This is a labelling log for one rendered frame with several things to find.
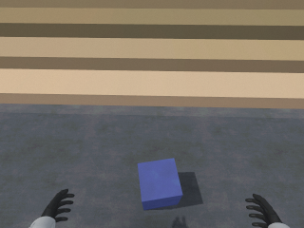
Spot robot left forearm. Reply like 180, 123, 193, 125
29, 216, 56, 228

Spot carton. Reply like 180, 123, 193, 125
137, 158, 183, 210

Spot left robot hand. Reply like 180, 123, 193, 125
41, 189, 75, 222

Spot right robot hand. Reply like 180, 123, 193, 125
245, 194, 282, 228

